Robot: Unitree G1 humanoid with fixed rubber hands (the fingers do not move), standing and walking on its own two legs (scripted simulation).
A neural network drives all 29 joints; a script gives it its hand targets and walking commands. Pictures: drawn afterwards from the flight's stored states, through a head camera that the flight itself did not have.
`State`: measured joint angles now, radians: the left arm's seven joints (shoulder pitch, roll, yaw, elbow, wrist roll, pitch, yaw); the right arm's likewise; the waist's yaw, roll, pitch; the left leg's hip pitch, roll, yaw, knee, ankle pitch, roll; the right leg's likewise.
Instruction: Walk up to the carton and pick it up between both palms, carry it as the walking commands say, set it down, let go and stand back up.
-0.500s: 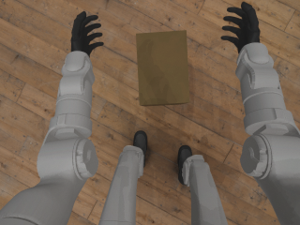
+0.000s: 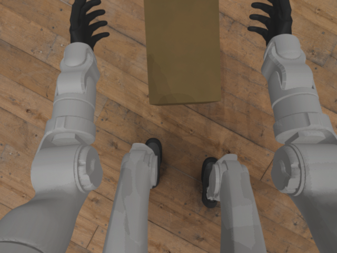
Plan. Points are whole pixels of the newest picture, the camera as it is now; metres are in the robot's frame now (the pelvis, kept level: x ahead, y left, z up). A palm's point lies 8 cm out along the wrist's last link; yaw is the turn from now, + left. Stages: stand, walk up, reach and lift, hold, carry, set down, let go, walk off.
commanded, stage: reach and lift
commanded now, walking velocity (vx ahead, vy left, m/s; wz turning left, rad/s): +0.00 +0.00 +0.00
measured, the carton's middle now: (181, 61) +0.54 +0.05 -0.41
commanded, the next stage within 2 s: none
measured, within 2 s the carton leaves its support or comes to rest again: neither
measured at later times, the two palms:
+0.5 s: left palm (112, 60) +0.50 +0.23 -0.27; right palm (246, 57) +0.53 -0.12 -0.27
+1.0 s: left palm (119, 65) +0.50 +0.23 -0.34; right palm (236, 63) +0.53 -0.11 -0.34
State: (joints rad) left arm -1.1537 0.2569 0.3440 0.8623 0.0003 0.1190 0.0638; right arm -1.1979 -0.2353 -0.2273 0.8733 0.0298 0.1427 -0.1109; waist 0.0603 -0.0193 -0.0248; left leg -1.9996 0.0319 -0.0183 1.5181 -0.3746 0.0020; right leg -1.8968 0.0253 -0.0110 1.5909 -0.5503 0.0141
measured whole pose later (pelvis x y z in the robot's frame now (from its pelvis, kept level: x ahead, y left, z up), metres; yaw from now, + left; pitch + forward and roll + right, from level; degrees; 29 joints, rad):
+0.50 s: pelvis -0.02 +0.00 -0.11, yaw +0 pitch +43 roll -1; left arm -1.36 0.34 0.24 1.08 -0.14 0.06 0.10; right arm -1.38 -0.29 -0.09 1.02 0.15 0.10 -0.15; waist 0.07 -0.01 0.19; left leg -2.25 0.04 -0.01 1.93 -0.44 0.00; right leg -2.14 0.04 0.00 2.03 -0.65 0.02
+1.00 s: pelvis -0.04 +0.00 -0.17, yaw +0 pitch +35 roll -1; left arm -1.51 0.40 0.12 1.21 -0.25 0.03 0.11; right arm -1.52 -0.35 0.00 1.11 0.24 0.09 -0.15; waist 0.07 -0.02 0.42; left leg -2.29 0.05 -0.02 2.12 -0.43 0.01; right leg -2.18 0.05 0.00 2.23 -0.66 0.03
